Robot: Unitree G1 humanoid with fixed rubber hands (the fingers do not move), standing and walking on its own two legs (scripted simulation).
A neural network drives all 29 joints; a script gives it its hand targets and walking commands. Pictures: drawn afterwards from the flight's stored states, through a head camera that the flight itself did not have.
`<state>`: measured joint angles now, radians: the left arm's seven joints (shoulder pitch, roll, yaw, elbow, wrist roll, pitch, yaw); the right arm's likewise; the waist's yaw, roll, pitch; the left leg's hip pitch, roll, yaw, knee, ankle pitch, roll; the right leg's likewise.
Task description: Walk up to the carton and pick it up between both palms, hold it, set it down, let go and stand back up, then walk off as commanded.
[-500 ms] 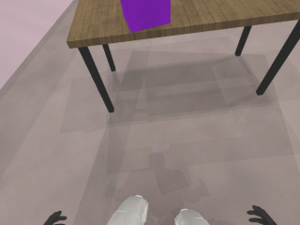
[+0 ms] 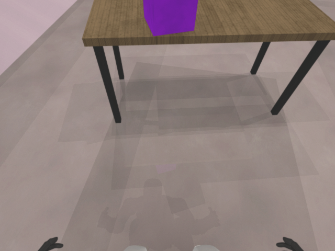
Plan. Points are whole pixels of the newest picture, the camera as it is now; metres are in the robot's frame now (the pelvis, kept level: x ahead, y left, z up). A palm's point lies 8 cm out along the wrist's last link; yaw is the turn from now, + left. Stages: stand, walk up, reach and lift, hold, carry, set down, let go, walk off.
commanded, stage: walk off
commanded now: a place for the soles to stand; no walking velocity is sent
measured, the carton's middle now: out of the picture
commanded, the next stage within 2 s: stand in 0.02 s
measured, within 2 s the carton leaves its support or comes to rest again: neither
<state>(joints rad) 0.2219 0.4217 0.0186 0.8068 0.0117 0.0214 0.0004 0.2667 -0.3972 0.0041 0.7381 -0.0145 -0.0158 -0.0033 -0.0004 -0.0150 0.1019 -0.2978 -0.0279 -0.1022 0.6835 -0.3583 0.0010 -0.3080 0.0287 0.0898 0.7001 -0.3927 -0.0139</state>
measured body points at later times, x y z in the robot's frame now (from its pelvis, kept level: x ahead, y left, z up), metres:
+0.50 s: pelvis -0.01 -0.01 +0.01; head -0.01 -0.02 +0.46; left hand +0.10 +0.29 -0.09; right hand +0.10 -0.31 -0.09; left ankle +0.01 +0.13 -0.72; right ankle +0.01 -0.14 -0.72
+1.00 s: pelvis -0.01 -0.01 +0.02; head +0.00 -0.03 +0.46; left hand +0.10 +0.29 -0.09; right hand +0.11 -0.31 -0.09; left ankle +0.01 +0.13 -0.72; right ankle +0.01 -0.14 -0.72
